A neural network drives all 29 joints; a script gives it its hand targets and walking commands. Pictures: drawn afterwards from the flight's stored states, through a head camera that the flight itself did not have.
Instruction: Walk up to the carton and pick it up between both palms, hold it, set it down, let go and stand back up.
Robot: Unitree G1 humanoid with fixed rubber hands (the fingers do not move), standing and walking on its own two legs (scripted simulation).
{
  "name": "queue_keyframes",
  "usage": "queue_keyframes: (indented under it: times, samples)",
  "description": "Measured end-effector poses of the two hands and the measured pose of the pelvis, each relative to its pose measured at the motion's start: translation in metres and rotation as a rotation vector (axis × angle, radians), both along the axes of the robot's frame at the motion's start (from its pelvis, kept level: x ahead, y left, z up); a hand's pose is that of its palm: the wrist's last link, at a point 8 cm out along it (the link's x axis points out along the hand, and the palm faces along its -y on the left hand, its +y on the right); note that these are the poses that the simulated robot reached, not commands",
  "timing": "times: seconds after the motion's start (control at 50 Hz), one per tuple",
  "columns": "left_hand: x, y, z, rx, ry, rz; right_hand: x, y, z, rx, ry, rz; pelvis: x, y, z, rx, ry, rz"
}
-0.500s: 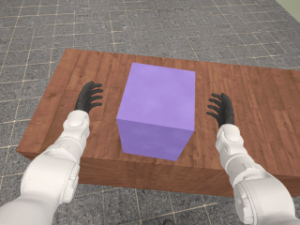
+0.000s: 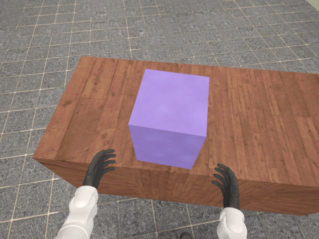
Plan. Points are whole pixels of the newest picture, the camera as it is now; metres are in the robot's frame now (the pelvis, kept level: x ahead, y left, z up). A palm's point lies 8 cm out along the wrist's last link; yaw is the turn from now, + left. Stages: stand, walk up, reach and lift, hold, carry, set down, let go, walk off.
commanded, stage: set down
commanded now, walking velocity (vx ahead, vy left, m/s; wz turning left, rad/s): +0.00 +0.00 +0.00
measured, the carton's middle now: (169, 122) +0.48 -0.03 -0.09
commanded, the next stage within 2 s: let go in 1.56 s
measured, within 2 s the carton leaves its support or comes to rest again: neither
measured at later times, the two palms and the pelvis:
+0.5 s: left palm (73, 195) +0.24 +0.22 -0.05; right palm (234, 194) +0.24 -0.18 -0.05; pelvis +0.01 +0.00 +0.00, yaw +3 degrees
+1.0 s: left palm (75, 204) +0.22 +0.22 -0.05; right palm (247, 206) +0.22 -0.21 -0.06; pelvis +0.06 +0.00 +0.01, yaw -1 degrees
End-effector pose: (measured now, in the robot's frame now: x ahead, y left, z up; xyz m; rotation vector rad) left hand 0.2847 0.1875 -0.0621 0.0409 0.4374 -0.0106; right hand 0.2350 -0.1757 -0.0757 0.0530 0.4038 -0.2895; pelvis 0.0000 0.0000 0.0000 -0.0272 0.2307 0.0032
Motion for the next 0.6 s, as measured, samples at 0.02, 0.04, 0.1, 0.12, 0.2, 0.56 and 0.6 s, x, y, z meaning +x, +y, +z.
queue_keyframes:
  times: [0.02, 0.04, 0.1, 0.12, 0.2, 0.56, 0.6]
  samples:
    - [-0.012, 0.007, -0.002, 0.006, -0.006, 0.022, -0.009, -0.001, -0.004, 0.002, 0.011, 0.003, -0.003, 0.0, -0.002, 0.003, -0.001, 0.003]
    - [-0.022, 0.014, -0.004, 0.012, -0.015, 0.041, -0.015, -0.002, -0.007, -0.002, 0.016, 0.007, -0.006, -0.001, -0.004, 0.005, -0.003, 0.006]
    - [-0.034, 0.034, -0.002, 0.026, -0.059, 0.077, -0.016, -0.012, -0.004, -0.03, -0.01, 0.012, -0.014, -0.003, -0.011, 0.01, -0.008, 0.014]
    - [-0.034, 0.039, 0.0, 0.028, -0.08, 0.081, -0.011, -0.016, 0.0, -0.04, -0.029, 0.01, -0.016, -0.003, -0.014, 0.01, -0.009, 0.016]
    - [-0.018, 0.05, 0.017, 0.031, -0.164, 0.059, 0.019, -0.023, 0.026, -0.066, -0.126, 0.009, -0.019, -0.005, -0.021, 0.002, -0.018, 0.022]
    - [-0.051, 0.037, 0.01, 0.02, -0.006, 0.028, -0.003, -0.011, 0.024, -0.046, 0.025, 0.032, 0.011, 0.002, -0.003, -0.005, -0.275, 0.053]
    - [-0.054, 0.038, 0.01, 0.029, 0.005, 0.03, -0.007, -0.017, 0.022, -0.049, 0.032, 0.035, 0.016, 0.003, -0.002, -0.002, -0.281, 0.045]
